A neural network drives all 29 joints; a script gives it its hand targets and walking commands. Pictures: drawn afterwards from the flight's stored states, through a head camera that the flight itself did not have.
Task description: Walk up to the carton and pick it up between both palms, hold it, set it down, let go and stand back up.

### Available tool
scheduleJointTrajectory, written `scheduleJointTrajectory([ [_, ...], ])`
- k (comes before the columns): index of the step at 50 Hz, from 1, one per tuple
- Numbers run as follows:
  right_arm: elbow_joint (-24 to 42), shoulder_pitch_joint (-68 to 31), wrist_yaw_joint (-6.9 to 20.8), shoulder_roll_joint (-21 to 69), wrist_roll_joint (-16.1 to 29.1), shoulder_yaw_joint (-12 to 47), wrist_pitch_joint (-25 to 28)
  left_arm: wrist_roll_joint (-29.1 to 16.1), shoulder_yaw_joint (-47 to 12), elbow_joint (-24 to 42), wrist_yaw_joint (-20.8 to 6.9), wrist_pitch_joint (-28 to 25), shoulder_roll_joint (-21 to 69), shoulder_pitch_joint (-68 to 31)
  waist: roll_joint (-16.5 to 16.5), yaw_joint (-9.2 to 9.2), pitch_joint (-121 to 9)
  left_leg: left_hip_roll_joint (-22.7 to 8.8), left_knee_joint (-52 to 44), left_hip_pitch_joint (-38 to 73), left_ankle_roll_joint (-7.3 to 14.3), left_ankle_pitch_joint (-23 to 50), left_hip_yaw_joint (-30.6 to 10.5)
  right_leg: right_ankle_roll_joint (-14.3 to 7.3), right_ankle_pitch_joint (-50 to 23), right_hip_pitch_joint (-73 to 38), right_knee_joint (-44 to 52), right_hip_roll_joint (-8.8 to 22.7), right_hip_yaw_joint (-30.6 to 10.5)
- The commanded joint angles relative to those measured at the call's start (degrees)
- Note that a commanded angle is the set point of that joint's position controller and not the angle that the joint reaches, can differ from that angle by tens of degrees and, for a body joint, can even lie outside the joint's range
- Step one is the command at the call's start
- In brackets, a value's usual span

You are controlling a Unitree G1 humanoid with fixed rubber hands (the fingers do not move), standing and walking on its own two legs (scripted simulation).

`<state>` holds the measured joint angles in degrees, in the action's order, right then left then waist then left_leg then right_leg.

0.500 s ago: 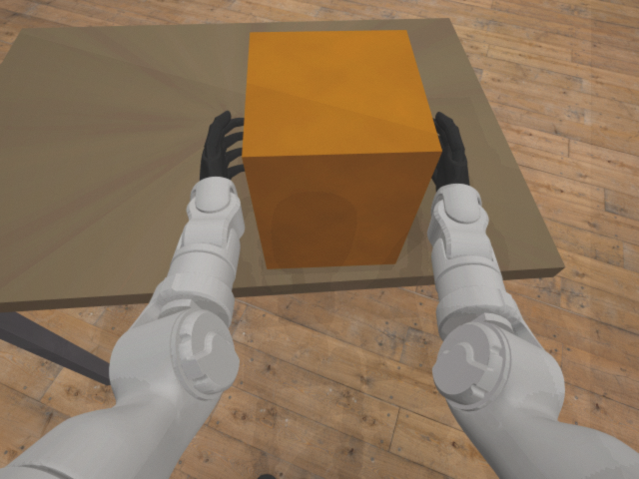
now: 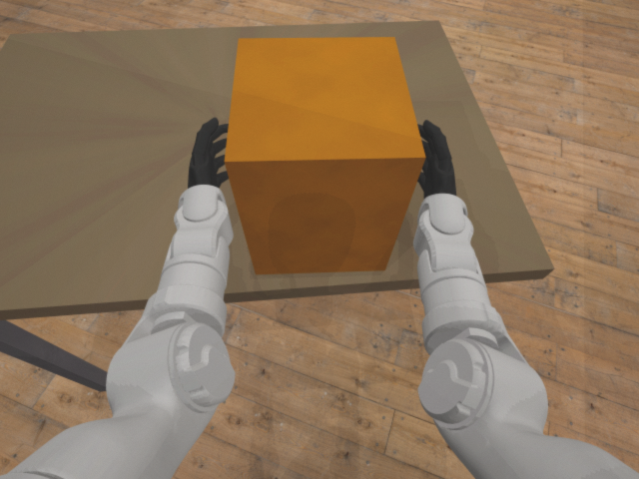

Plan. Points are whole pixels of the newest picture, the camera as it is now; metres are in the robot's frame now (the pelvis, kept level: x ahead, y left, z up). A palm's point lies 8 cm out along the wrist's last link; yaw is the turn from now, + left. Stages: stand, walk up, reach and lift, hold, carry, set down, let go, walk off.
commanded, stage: reach and lift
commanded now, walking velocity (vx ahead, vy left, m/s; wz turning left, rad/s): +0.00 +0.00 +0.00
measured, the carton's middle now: (319, 166) +0.51 +0.03 +0.05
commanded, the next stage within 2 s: none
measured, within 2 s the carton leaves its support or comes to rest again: leaves its support in 1.84 s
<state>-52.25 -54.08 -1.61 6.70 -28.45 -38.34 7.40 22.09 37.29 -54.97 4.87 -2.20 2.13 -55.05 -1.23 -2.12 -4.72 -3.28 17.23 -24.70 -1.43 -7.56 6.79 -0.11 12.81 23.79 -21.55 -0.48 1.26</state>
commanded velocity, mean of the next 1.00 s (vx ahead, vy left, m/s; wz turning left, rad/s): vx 0.00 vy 0.00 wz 0.00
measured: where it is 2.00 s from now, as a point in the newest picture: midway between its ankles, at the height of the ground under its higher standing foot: outside the picture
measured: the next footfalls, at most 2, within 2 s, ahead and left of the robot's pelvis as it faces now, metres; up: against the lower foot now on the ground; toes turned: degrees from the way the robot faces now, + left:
none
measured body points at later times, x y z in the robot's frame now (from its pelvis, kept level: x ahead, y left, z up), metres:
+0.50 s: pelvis +0.00 +0.01 +0.00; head +0.09 +0.01 +0.44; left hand +0.46 +0.18 +0.08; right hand +0.47 -0.12 +0.09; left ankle -0.01 +0.14 -0.74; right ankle -0.05 -0.10 -0.74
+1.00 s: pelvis +0.00 +0.01 +0.00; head +0.08 +0.02 +0.44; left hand +0.45 +0.17 +0.08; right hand +0.46 -0.11 +0.09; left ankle -0.01 +0.14 -0.74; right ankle -0.05 -0.09 -0.74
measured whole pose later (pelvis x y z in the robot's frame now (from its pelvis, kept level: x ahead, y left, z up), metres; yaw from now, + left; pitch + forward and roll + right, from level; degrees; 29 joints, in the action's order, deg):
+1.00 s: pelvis +0.00 +0.01 +0.00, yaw +0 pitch +16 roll +0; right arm -58.2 -51.5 -3.7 5.2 -30.3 -39.9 18.1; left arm 24.7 37.3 -55.0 6.8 -7.0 4.7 -52.6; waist -1.6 -1.6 -7.2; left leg -3.6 16.4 -25.4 -0.9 -7.1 6.5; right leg 0.2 10.1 23.8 -19.1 -0.5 3.2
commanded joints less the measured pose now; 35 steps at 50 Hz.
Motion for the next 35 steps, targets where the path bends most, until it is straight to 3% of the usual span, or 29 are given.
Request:
scheduleJointTrajectory([
  [1, -6.6, -22.2, 8.3, 27.2, -3.6, 13.3, 0.7, 2.8, -12.1, -3.4, -8.3, 0.2, 22.9, -26.0, -1.2, -1.06, -31.8, 1.0, 6.1, 25.8, 2.7, 30.4, 2.3, 5.4, -37.6, -10.4, -1.3, 0.3, 5.1],
  [4, -5.1, -22.7, 8.2, 28.2, -2.9, 15.6, 0.9, 3.0, -11.8, -3.8, -8.6, 0.0, 23.4, -24.7, -1.6, -1.02, -31.3, 1.5, 5.3, 21.4, 3.5, 29.2, 2.5, 5.8, -44.0, -14.1, -3.8, 1.2, 4.3],
  [7, -5.6, -23.1, 8.3, 27.2, -3.0, 14.0, 0.8, 2.4, -13.5, -3.0, -8.3, 0.2, 23.7, -26.7, 0.9, -0.41, -31.8, 1.2, 5.0, 24.4, 2.8, 28.3, 2.6, 5.0, -37.1, -11.4, -2.3, 0.9, 4.6],
  [8, -6.0, -22.7, 8.5, 27.0, -2.5, 13.8, 1.1, 2.3, -14.2, -2.4, -8.0, 0.5, 24.6, -25.8, 1.6, 0.26, -31.4, 1.1, 6.0, 27.3, 1.9, 30.8, 2.5, 4.8, -36.1, -8.4, -1.8, 0.7, 5.4],
  [9, -6.1, -24.2, 8.9, 25.5, -2.6, 13.6, 1.4, 2.5, -14.6, -2.3, -7.6, 0.8, 26.4, -26.6, 2.6, -0.28, -32.5, 0.0, 7.3, 33.1, 1.8, 36.4, 1.2, 4.5, -31.7, -1.9, -0.9, -0.5, 6.3],
  [10, -7.1, -23.2, 8.9, 25.9, -3.5, 12.3, 1.0, 3.3, -14.0, -3.1, -7.5, 1.6, 25.9, -25.6, 2.2, -0.29, -30.5, -0.3, 8.0, 34.8, 1.6, 37.3, 1.3, 3.9, -27.8, 0.2, 1.6, -0.5, 6.7],
  [14, -8.2, -23.0, 9.5, 26.4, -2.8, 12.8, 1.3, 3.7, -13.7, -2.8, -6.6, 2.2, 26.5, -23.8, 3.6, -1.36, -32.7, -0.3, 8.6, 33.5, 1.8, 37.5, 1.6, 3.6, -32.2, -1.3, 0.9, -0.2, 6.0],
  [16, -10.2, -22.3, 8.9, 26.3, -3.2, 12.3, 1.6, 3.5, -14.1, -2.2, -6.9, 2.0, 26.6, -24.6, 3.2, -0.27, -31.2, -0.3, 8.4, 31.8, 1.9, 37.2, 1.6, 3.5, -34.1, -1.0, 0.0, 0.4, 6.0],
  [17, -9.5, -20.8, 8.7, 26.8, -3.0, 13.5, 1.3, 4.1, -12.2, -3.5, -7.3, 2.0, 24.5, -23.1, -0.3, -0.65, -29.5, 0.5, 8.0, 28.4, 2.5, 33.8, 2.4, 4.3, -37.4, -6.7, -0.2, 0.7, 5.5],
  [20, -5.8, -21.9, 8.1, 28.8, -2.9, 16.7, 1.1, 3.9, -11.6, -4.7, -8.5, 1.5, 23.6, -21.0, -3.4, -1.96, -29.9, 2.3, 3.7, 15.9, 4.4, 23.8, 3.1, 5.6, -47.4, -20.8, -4.2, 1.8, 3.3],
  [21, -5.3, -22.8, 8.0, 28.7, -2.7, 16.8, 0.9, 2.8, -11.2, -5.8, -8.6, 1.3, 22.9, -21.6, -5.1, -1.67, -30.2, 2.5, 2.1, 11.6, 5.2, 20.7, 2.9, 5.8, -48.9, -23.9, -5.0, 2.4, 2.6],
  [22, -4.2, -24.1, 8.1, 28.9, -2.4, 17.4, 1.0, 2.7, -11.5, -5.5, -8.5, 1.0, 23.3, -22.8, -4.5, -2.66, -30.7, 2.5, 1.0, 9.5, 5.0, 18.7, 2.9, 5.9, -47.4, -25.2, -5.5, 2.6, 2.6],
  [23, -4.5, -22.9, 8.3, 29.5, -1.6, 18.2, 1.3, 1.9, -12.5, -4.1, -8.3, 0.5, 23.2, -23.5, -3.6, -1.78, -32.0, 2.5, 0.9, 11.3, 4.9, 19.7, 2.9, 6.0, -47.7, -24.5, -5.8, 2.5, 2.3],
  [25, -6.7, -22.4, 8.4, 28.7, -2.5, 16.6, 1.4, 2.9, -13.6, -4.4, -7.9, 0.8, 24.7, -23.9, -0.4, -0.72, -31.5, 1.6, 2.9, 20.7, 3.8, 24.9, 2.3, 5.3, -40.6, -15.4, -3.5, 1.6, 4.0],
  [26, -7.9, -21.4, 8.6, 28.0, -2.3, 16.7, 1.5, 2.2, -14.4, -3.4, -7.8, 0.9, 25.1, -24.2, -0.5, 0.01, -31.5, 0.7, 4.1, 25.7, 3.4, 29.3, 1.7, 4.8, -38.2, -11.2, -2.4, 0.8, 4.6],
  [27, -9.2, -21.8, 8.7, 27.7, -2.4, 15.0, 1.6, 2.4, -14.4, -2.8, -7.5, 1.0, 25.4, -25.7, 1.1, -0.70, -31.2, 0.6, 5.0, 28.1, 2.7, 29.9, 1.7, 4.0, -33.7, -7.5, -0.5, 0.6, 5.1],
  [28, -9.9, -21.2, 8.8, 27.9, -2.8, 14.3, 1.9, 2.7, -15.0, -2.0, -7.2, 1.1, 26.4, -25.7, 2.3, 0.23, -31.6, -0.3, 6.5, 32.1, 2.4, 34.7, 1.2, 3.8, -32.5, -2.6, -0.1, 0.1, 5.8],
  [30, -11.6, -21.8, 8.7, 26.8, -2.8, 12.9, 2.5, 2.9, -14.2, -3.4, -7.2, 1.6, 26.7, -25.2, 2.1, -0.36, -30.0, -1.1, 7.4, 33.7, 2.0, 36.1, 0.9, 2.9, -27.4, 1.6, 2.5, -0.2, 6.6],
  [31, -10.4, -23.3, 8.5, 25.9, -2.1, 13.1, 3.3, 2.5, -15.0, -2.6, -7.1, 1.7, 27.5, -24.2, 2.2, -0.27, -31.1, -1.0, 8.1, 34.6, 1.9, 37.9, 0.8, 2.7, -28.3, 0.9, 2.8, -0.3, 6.2],
  [32, -10.4, -23.0, 8.4, 27.2, -2.0, 14.4, 3.6, 3.4, -13.8, -1.7, -6.9, 1.2, 26.1, -24.2, 0.0, -1.94, -33.1, -0.4, 7.7, 31.3, 2.0, 36.0, 1.7, 3.1, -32.9, -4.9, 1.8, -0.4, 5.9],
  [33, -8.6, -23.4, 8.2, 27.1, -1.4, 15.0, 3.8, 3.7, -13.7, -3.0, -7.1, 1.5, 25.8, -22.8, 0.6, -2.03, -31.7, 0.1, 6.7, 27.7, 2.3, 35.2, 1.7, 3.3, -37.0, -8.4, 0.6, 0.2, 4.9],
  [34, -10.1, -22.7, 8.1, 26.7, -2.2, 14.4, 3.2, 4.6, -12.8, -3.3, -7.0, 1.6, 25.3, -22.3, -0.2, -1.71, -29.4, 0.5, 5.8, 24.7, 2.7, 33.3, 2.0, 3.7, -37.2, -10.7, -0.3, 0.4, 4.8],
  [35, -11.2, -22.4, 8.0, 26.6, -2.6, 14.3, 3.7, 4.2, -14.2, -2.3, -6.9, 1.6, 26.8, -22.2, 1.5, -0.57, -30.4, 0.2, 6.0, 26.6, 2.5, 35.0, 1.6, 3.4, -37.8, -7.9, -1.3, 0.8, 5.3],
])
